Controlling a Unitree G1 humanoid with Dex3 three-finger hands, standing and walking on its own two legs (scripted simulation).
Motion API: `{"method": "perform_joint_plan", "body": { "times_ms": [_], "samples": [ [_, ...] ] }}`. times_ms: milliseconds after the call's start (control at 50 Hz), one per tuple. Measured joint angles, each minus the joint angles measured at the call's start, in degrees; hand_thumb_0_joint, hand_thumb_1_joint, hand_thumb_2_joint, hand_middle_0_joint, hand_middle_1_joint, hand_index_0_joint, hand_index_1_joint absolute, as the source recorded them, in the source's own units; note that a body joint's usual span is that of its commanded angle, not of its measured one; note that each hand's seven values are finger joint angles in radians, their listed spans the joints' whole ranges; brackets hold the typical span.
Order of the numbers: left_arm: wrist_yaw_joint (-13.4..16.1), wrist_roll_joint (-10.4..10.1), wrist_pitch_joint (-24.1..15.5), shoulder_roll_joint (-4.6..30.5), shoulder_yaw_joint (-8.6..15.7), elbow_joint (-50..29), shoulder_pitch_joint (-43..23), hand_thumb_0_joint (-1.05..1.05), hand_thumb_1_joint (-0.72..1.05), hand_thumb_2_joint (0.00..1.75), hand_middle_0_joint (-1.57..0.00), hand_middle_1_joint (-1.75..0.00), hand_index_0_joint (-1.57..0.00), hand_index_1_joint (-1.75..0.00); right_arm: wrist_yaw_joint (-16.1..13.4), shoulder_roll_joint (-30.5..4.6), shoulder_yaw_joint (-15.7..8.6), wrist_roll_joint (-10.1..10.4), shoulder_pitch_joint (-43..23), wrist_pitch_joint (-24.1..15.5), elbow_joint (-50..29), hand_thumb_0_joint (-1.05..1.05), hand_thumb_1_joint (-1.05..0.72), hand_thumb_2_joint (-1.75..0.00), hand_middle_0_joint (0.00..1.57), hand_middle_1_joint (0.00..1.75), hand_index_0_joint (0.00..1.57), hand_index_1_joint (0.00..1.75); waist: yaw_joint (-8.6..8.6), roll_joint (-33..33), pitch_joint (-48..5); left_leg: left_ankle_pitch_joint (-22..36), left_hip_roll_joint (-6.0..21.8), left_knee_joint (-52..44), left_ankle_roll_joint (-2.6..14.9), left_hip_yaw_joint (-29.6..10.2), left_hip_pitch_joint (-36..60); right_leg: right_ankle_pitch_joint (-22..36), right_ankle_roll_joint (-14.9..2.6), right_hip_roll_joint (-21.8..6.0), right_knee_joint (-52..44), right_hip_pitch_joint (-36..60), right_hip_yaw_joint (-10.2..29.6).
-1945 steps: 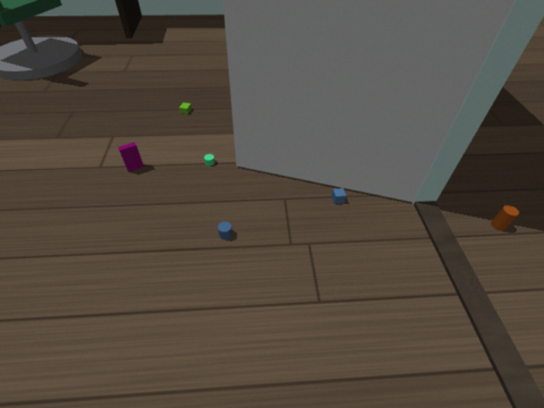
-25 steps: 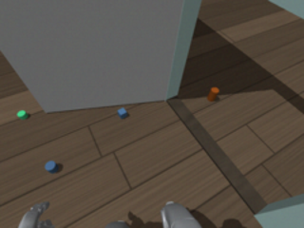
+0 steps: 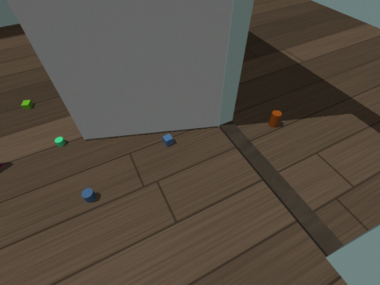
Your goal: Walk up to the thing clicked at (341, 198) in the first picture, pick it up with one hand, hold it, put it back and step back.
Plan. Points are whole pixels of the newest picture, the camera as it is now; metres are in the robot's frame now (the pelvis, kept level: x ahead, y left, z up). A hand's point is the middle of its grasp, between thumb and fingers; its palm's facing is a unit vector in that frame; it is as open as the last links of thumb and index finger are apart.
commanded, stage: step back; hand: left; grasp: from above
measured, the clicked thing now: (168, 139) +1.10 +0.19 -0.73
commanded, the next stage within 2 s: stand in 0.90 s
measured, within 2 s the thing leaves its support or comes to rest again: neither
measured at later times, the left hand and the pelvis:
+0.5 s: hand out of the picture +0.04 +0.27 -0.13, palm faces +0.06 -0.93 -0.37, open 7.4 cm; pelvis +0.01 +0.00 +0.01, yaw +2 degrees
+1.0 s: hand out of the picture +0.14 +0.27 -0.13, palm faces -0.01 -0.94 -0.35, open 7.4 cm; pelvis +0.03 +0.01 +0.02, yaw -1 degrees
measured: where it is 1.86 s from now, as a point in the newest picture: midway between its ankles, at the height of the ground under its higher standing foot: outside the picture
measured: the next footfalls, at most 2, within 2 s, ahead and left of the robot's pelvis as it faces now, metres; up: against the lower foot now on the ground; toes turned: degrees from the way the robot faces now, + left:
left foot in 0.02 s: +0.04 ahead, +0.13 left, +0.00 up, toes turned -2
left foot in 0.54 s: +0.09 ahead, +0.14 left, +0.00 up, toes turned +2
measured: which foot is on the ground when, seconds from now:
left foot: up 0.00-0.00, down 0.02-0.28, up 0.30-0.52, down 0.54-1.00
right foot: down 0.00-1.00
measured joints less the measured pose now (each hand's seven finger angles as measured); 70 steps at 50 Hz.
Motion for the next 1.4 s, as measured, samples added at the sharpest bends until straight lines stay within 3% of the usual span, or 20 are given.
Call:
{"method": "perform_joint_plan", "body": {
  "times_ms": [40,100,180,240,280,340,400,480,560,660,680,740,920,1140,1400],
  "samples": [
    [0.0,-0.2,0.3,1.1,0.1,0.4,-0.5,0.00,0.90,0.89,-0.21,-0.30,-0.20,-0.30,0.1,1.4,-0.3,-0.3,0.1,-0.7,1.8,0.01,-0.90,-0.89,0.20,0.30,0.20,0.30,0.28,-2.6,0.7,8.0,-1.6,-6.0,0.77,1.5,2.9,-0.8,0.24,-1.8,2.0,-0.5,1.1],
    [-0.1,-1.1,1.0,1.2,0.1,2.7,0.0,0.00,0.90,0.89,-0.21,-0.30,-0.20,-0.30,0.6,2.5,0.2,-0.6,1.1,-1.6,2.7,0.01,-0.90,-0.89,0.20,0.30,0.20,0.30,-0.67,-2.8,-0.8,9.3,-1.3,-6.9,2.40,1.4,2.8,-7.3,-0.06,0.1,5.9,-1.8,3.0],
    [-1.0,-1.8,0.4,1.7,0.2,4.5,0.9,0.00,0.90,0.89,-0.21,-0.30,-0.20,-0.30,0.8,3.7,1.0,-0.9,0.9,-2.8,2.8,0.01,-0.90,-0.89,0.21,0.30,0.21,0.30,-1.40,-3.1,-1.7,11.2,-0.1,-9.6,1.86,1.4,3.5,-6.6,0.00,1.0,5.5,-1.1,2.8],
    [-1.2,-1.6,-0.3,1.5,0.5,5.5,1.6,0.00,0.91,0.89,-0.21,-0.30,-0.20,-0.30,1.2,3.6,1.0,-0.9,0.2,-2.4,2.4,0.01,-0.90,-0.89,0.21,0.30,0.21,0.30,-1.50,-2.5,-2.2,10.8,1.1,-8.9,1.04,1.6,3.0,-4.3,-0.11,1.5,-3.0,3.1,1.4],
    [-0.8,-1.1,-1.0,0.4,0.5,6.2,1.5,0.00,0.91,0.89,-0.21,-0.30,-0.20,-0.30,1.0,3.0,0.8,-0.4,-0.3,-1.8,2.2,0.01,-0.90,-0.89,0.21,0.30,0.21,0.30,-1.42,-0.3,-1.7,8.7,2.7,-6.1,0.71,0.3,2.2,2.7,-0.43,3.3,-6.9,5.1,0.2],
    [-0.6,-0.6,-1.9,-0.8,0.3,6.1,1.7,0.00,0.90,0.89,-0.21,-0.30,-0.20,-0.30,0.4,2.5,0.5,-0.2,-0.5,-1.2,2.5,0.01,-0.90,-0.89,0.21,0.30,0.21,0.30,-0.39,0.2,-2.1,2.1,0.5,2.7,1.14,-2.2,-1.6,2.2,-1.19,3.2,-7.2,5.3,-0.3],
    [-0.4,-0.7,-2.7,-1.9,-0.2,5.8,1.7,0.00,0.90,0.89,-0.21,-0.30,-0.20,-0.30,0.4,1.4,0.1,0.1,-0.8,-1.8,2.7,0.01,-0.90,-0.89,0.21,0.30,0.20,0.30,0.28,0.6,-1.5,2.8,0.1,6.1,0.99,-2.4,-4.1,2.6,-0.88,2.5,-9.0,6.6,-0.6],
    [-0.5,-0.9,-2.8,-1.9,-0.8,5.7,1.2,0.00,0.90,0.89,-0.21,-0.30,-0.20,-0.30,0.7,0.6,-0.3,0.0,-1.4,-2.4,2.9,0.00,-0.90,-0.89,0.20,0.30,0.20,0.30,0.42,0.2,-0.9,4.4,1.9,-0.2,0.46,-0.1,-3.7,1.8,0.08,1.2,-8.9,7.2,-1.1],
    [-0.3,-1.6,-1.8,-0.9,-1.3,5.5,-0.2,0.00,0.90,0.89,-0.21,-0.30,-0.20,-0.30,0.2,1.1,-0.5,-0.2,-3.1,-3.1,3.6,0.00,-0.90,-0.90,0.20,0.30,0.20,0.30,0.17,-1.7,0.4,15.3,1.5,-9.5,0.36,2.4,-0.1,-1.5,1.48,-0.9,-4.0,5.9,-0.6],
    [0.2,-2.5,-0.5,0.3,-1.8,6.6,-2.2,0.00,0.90,0.89,-0.21,-0.30,-0.20,-0.30,0.1,3.5,0.9,0.1,-5.8,-3.4,3.8,0.00,-0.90,-0.89,0.20,0.30,0.20,0.30,0.04,-3.2,0.2,12.5,1.9,-7.9,0.77,3.9,-0.1,-4.1,-0.15,0.2,-3.1,5.3,1.6],
    [0.2,-2.5,-0.7,0.4,-1.8,6.9,-2.6,0.00,0.90,0.89,-0.21,-0.30,-0.20,-0.30,0.2,3.8,1.2,0.1,-6.4,-3.4,3.8,0.00,-0.90,-0.89,0.20,0.30,0.20,0.30,0.02,-3.3,0.1,12.2,2.2,-7.7,0.66,4.1,0.0,-1.3,0.13,0.4,-4.6,5.8,1.7],
    [0.3,-2.4,-1.5,0.1,-1.9,7.8,-3.7,0.00,0.91,0.89,-0.21,-0.30,-0.20,-0.30,0.0,4.5,1.8,0.7,-8.2,-3.0,4.5,0.00,-0.90,-0.89,0.21,0.30,0.20,0.30,-0.36,-2.3,0.0,11.9,3.3,-7.9,0.22,3.9,0.6,-0.3,1.41,1.5,-7.1,7.4,1.5],
    [0.3,-2.5,-1.8,-0.8,-2.6,9.4,-6.9,0.00,0.91,0.89,-0.21,-0.30,-0.20,-0.30,0.0,4.8,2.1,1.1,-11.8,-3.1,6.8,0.00,-0.90,-0.89,0.21,0.30,0.20,0.30,-0.80,-1.5,-0.5,13.9,3.2,-13.0,0.11,4.8,3.8,1.5,1.63,1.4,-11.6,10.0,2.3],
    [0.0,-2.6,-1.8,-2.0,-3.8,11.9,-8.5,0.00,0.90,0.89,-0.21,-0.30,-0.20,-0.30,0.3,3.9,2.5,1.4,-10.6,-3.0,9.9,0.00,-0.90,-0.89,0.20,0.30,0.20,0.30,-1.99,-1.8,-0.9,18.1,2.9,-21.0,-0.08,4.7,8.0,5.6,1.77,1.2,-19.4,14.1,2.0],
    [-0.2,-2.4,-1.5,-1.8,-3.9,13.6,-6.9,0.00,0.90,0.89,-0.21,-0.30,-0.20,-0.30,0.3,3.6,2.6,1.2,-8.2,-2.9,12.1,0.00,-0.90,-0.89,0.20,0.30,0.20,0.30,-2.40,-2.0,-1.4,19.8,3.0,-23.4,-0.22,4.9,8.4,7.2,1.63,1.4,-21.4,14.3,2.2]
  ]
}}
